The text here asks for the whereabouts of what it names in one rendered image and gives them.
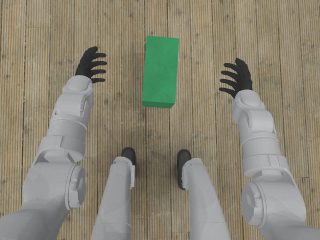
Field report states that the robot right hand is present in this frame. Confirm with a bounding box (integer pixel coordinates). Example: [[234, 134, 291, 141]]
[[219, 58, 253, 99]]

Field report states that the left robot forearm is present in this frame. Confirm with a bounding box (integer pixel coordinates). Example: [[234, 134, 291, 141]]
[[22, 75, 94, 204]]

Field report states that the left robot upper arm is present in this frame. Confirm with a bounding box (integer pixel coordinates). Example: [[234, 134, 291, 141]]
[[0, 162, 86, 240]]

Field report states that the right robot upper arm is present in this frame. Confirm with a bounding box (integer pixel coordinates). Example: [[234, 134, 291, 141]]
[[240, 180, 320, 240]]

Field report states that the right robot forearm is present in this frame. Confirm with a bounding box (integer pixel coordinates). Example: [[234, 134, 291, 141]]
[[231, 89, 306, 221]]

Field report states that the left robot shin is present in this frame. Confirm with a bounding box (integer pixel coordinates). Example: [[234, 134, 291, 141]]
[[109, 156, 132, 171]]

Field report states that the left robot foot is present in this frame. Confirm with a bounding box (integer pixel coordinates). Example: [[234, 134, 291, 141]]
[[121, 147, 136, 166]]

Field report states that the carton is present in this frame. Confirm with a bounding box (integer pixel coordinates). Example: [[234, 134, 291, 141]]
[[142, 35, 179, 108]]

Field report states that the robot left hand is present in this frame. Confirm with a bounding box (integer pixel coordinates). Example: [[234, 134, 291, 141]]
[[75, 46, 107, 84]]

